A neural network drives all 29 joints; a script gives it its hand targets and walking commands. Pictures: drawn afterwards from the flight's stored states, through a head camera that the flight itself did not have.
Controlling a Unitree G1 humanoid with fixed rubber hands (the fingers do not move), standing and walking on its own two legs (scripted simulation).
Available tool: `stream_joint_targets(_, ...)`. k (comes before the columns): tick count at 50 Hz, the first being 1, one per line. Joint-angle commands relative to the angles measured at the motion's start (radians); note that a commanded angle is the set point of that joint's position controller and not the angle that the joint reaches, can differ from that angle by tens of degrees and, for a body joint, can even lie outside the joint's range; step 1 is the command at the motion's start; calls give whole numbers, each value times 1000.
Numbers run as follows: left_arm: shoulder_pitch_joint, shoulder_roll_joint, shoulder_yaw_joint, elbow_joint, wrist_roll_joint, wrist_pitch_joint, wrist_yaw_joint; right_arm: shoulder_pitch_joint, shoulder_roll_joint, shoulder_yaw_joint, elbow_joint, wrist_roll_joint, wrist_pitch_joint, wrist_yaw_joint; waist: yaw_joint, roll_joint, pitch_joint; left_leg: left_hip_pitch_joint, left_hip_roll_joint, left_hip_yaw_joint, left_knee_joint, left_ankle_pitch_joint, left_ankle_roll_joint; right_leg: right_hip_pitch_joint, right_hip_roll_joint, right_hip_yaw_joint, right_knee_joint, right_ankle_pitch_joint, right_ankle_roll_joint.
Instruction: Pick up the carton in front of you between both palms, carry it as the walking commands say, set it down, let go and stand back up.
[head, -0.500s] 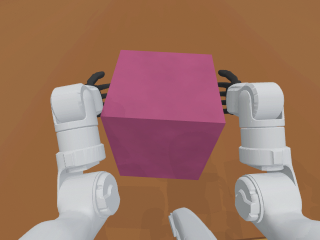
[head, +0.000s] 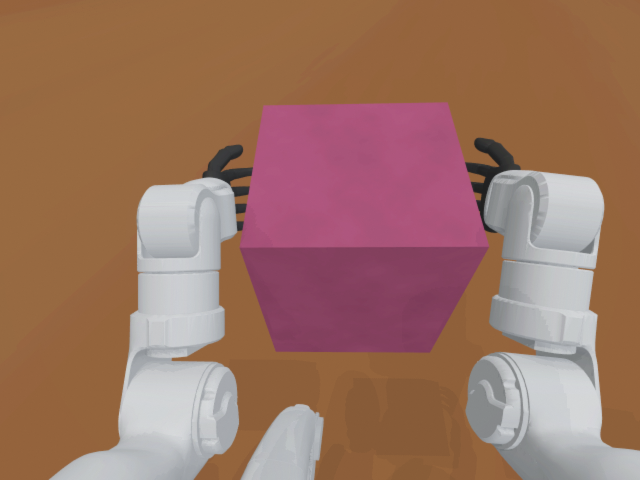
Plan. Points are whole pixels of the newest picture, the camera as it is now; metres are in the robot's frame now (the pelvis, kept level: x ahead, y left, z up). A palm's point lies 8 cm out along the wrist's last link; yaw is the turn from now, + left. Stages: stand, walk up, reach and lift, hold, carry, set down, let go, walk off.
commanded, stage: carry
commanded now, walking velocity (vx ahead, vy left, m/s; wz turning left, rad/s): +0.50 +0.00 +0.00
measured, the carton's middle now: (353, 239) +0.39 +0.05 +0.07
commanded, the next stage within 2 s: none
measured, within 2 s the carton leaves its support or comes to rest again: neither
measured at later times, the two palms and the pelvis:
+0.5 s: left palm (304, 46) +0.69 +0.16 +0.16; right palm (505, 66) +0.67 -0.14 +0.16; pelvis +0.31 +0.03 +0.03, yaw -3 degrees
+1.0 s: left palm (329, 7) +0.91 +0.15 +0.12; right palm (488, 15) +0.91 -0.15 +0.12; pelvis +0.64 +0.00 +0.02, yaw +0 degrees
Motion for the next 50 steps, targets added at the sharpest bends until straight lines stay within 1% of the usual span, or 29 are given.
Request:
stream_joint_targets(1,-907,-1148,-584,-188,-507,-3,-285,-662,933,563,-32,330,-34,132,-58,-72,-583,-10,69,-27,-282,123,-10,478,-264,368,-228,353,-165)
stream_joint_targets(4,-822,-1082,-543,-99,-442,16,-289,-672,923,582,5,346,-14,138,-59,-124,-539,121,45,42,-582,231,-28,454,-222,237,-265,403,-113)
stream_joint_targets(7,-775,-1048,-510,8,-400,34,-290,-684,956,604,84,388,8,159,-55,-152,-477,229,-21,135,-799,260,-27,473,-191,167,-235,530,-73)
stream_joint_targets(8,-763,-1033,-491,35,-386,37,-288,-697,969,599,112,403,11,167,-67,-165,-471,277,-46,157,-854,253,-23,488,-186,143,-190,654,-56)
stream_joint_targets(9,-753,-1023,-472,61,-376,39,-287,-696,982,593,145,414,12,174,-102,-165,-488,387,-65,188,-941,291,-19,488,-167,97,-107,766,-21)
stream_joint_targets(10,-751,-1017,-450,84,-365,40,-285,-693,990,576,173,424,10,181,-152,-137,-545,590,-59,196,-990,343,-11,423,-144,43,25,745,19)
stream_joint_targets(11,-755,-1008,-434,109,-353,41,-284,-689,1001,559,197,434,7,187,-199,-90,-600,826,72,27,-949,308,13,236,-140,43,190,486,60)
stream_joint_targets(12,-759,-1027,-416,139,-351,45,-286,-705,978,529,210,433,2,187,-193,126,-684,1054,330,-404,-925,410,139,-37,-47,57,434,184,106)
stream_joint_targets(13,-779,-1031,-403,139,-339,43,-284,-726,995,524,210,442,-8,188,-201,269,-639,1135,369,-609,-1011,464,229,-300,64,106,601,-216,106)
stream_joint_targets(14,-788,-1048,-401,144,-332,39,-280,-754,1022,529,173,463,-14,192,-188,193,-612,1118,368,-559,-1009,420,219,-371,9,160,675,-223,78)
stream_joint_targets(15,-789,-1066,-391,138,-329,34,-275,-786,1065,542,143,488,-19,199,-192,88,-580,1053,338,-482,-1010,390,179,-371,-23,171,651,-171,70)
stream_joint_targets(16,-773,-1091,-388,139,-327,28,-272,-813,1101,551,108,510,-28,205,-188,40,-548,978,316,-409,-1031,361,135,-354,-56,181,584,-100,67)
stream_joint_targets(18,-742,-1130,-392,131,-324,12,-264,-839,1155,565,70,536,-46,215,-175,72,-540,909,290,-310,-1080,317,89,-292,-77,168,467,-27,75)
stream_joint_targets(20,-726,-1158,-412,104,-322,-8,-256,-826,1191,578,44,545,-63,223,-176,124,-546,908,274,-235,-1115,294,87,-275,-76,134,359,-5,90)
stream_joint_targets(22,-713,-1183,-442,71,-323,-27,-249,-797,1206,598,21,545,-80,225,-174,136,-533,914,262,-169,-1153,280,92,-259,-85,108,203,35,105)
stream_joint_targets(28,-546,-1251,-549,18,-339,-70,-266,-549,1198,651,-5,459,-124,218,-174,160,-505,984,196,30,-1102,581,21,-78,-28,-6,-201,279,100)
stream_joint_targets(30,-498,-1265,-583,-24,-349,-78,-281,-471,1187,679,-40,432,-135,214,-167,159,-518,997,174,82,-1006,667,-10,39,-18,-36,-321,343,88)
stream_joint_targets(31,-468,-1267,-597,-47,-347,-81,-288,-420,1185,696,-60,421,-139,212,-159,128,-555,931,150,127,-891,689,-38,207,-5,-67,-356,341,73)
stream_joint_targets(32,-411,-1263,-606,-56,-341,-82,-295,-368,1175,715,-82,413,-139,211,-145,99,-601,782,139,136,-768,603,-71,425,-61,-10,-316,296,44)
stream_joint_targets(33,-340,-1249,-603,-70,-327,-85,-301,-334,1162,735,-112,415,-135,214,-122,-57,-670,619,114,143,-553,316,-97,610,-263,240,-273,364,10)
stream_joint_targets(34,-292,-1207,-601,-76,-290,-96,-297,-306,1213,757,-132,423,-128,221,-117,-322,-712,255,-7,97,-367,-23,-121,886,-399,532,-283,378,-137)
stream_joint_targets(35,-220,-1218,-624,-107,-286,-101,-299,-274,1202,780,-170,425,-133,227,-120,-324,-669,77,-10,26,-240,-174,-112,918,-417,592,-310,398,-159)
stream_joint_targets(36,-207,-1225,-648,-179,-282,-109,-301,-264,1216,810,-206,430,-140,230,-116,-233,-640,40,24,-9,-204,-173,-96,888,-406,526,-298,506,-143)
stream_joint_targets(37,-193,-1233,-674,-252,-284,-116,-303,-232,1225,835,-243,437,-149,233,-116,-122,-620,39,53,-22,-241,-130,-92,841,-397,464,-303,539,-116)
stream_joint_targets(38,-178,-1233,-702,-326,-285,-123,-303,-183,1231,859,-279,444,-159,235,-119,-75,-585,65,80,-25,-330,-84,-96,769,-384,397,-335,516,-83)
stream_joint_targets(39,-154,-1224,-729,-386,-284,-130,-303,-146,1231,885,-319,446,-168,235,-120,-87,-578,117,87,-16,-423,-56,-106,716,-364,336,-365,483,-60)
stream_joint_targets(42,-6,-1169,-796,-492,-279,-141,-314,11,1196,950,-410,422,-191,230,-122,-149,-555,184,59,50,-588,-14,-116,661,-309,216,-393,445,-62)
stream_joint_targets(45,164,-1145,-810,-493,-296,-134,-339,139,1124,978,-496,398,-185,223,-126,-168,-482,240,49,110,-762,125,-111,583,-275,129,-408,452,-47)
stream_joint_targets(50,262,-1037,-810,-485,-287,-98,-349,273,1041,960,-469,398,-142,253,-132,-169,-368,444,25,186,-938,285,-86,439,-244,31,-355,395,14)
